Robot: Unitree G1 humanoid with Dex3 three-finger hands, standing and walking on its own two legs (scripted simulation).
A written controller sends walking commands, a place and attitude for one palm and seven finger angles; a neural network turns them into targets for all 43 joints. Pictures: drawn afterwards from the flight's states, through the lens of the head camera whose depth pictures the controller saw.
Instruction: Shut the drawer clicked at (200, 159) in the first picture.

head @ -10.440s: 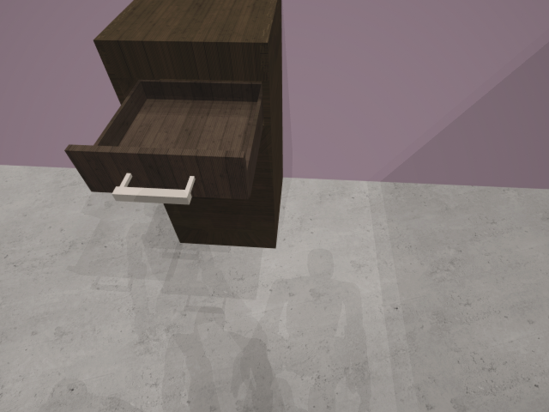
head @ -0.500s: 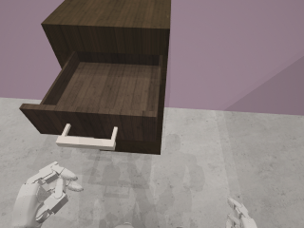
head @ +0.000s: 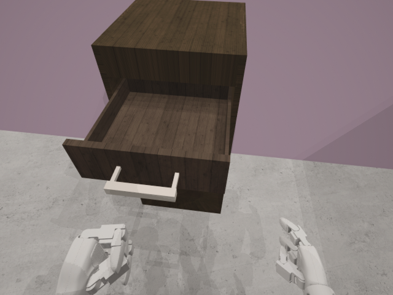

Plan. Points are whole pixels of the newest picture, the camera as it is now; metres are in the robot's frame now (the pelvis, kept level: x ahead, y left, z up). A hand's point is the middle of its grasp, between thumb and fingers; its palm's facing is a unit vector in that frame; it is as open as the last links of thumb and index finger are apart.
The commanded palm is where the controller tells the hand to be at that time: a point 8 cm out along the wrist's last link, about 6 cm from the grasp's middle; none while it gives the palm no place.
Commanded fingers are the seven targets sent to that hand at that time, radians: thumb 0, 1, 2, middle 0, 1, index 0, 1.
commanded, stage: raise the hand and make a fist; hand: left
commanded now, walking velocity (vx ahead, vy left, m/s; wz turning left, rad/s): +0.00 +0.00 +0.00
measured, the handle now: (143, 182) +0.36 +0.16 +0.01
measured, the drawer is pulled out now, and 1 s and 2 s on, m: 0.29 0.29 0.29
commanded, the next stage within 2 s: bring the fist close to the handle in 0.50 s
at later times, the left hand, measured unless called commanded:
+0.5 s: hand (118, 255) +0.16 +0.14 +0.11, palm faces +0.03 -1.00 -0.07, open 3.3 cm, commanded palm +0.13 +0.19 +0.11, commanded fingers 0.00 0.90 0.90 -1.40 -1.60 -1.40 -1.60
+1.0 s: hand (138, 245) +0.20 +0.12 +0.07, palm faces -0.05 -1.00 -0.05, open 3.3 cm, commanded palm +0.17 +0.19 +0.07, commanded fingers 0.00 0.90 0.90 -1.40 -1.60 -1.40 -1.60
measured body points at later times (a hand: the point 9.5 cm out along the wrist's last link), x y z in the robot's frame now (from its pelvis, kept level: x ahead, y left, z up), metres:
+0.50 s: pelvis +0.01 -0.01 +0.00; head +0.01 -0.02 +0.45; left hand +0.16 +0.19 +0.11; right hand +0.18 -0.24 -0.06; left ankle +0.01 +0.07 -0.69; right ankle +0.01 -0.10 -0.69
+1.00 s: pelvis +0.01 -0.04 +0.00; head +0.04 -0.05 +0.45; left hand +0.19 +0.18 +0.07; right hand +0.18 -0.27 -0.07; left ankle +0.01 +0.07 -0.69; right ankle +0.01 -0.10 -0.69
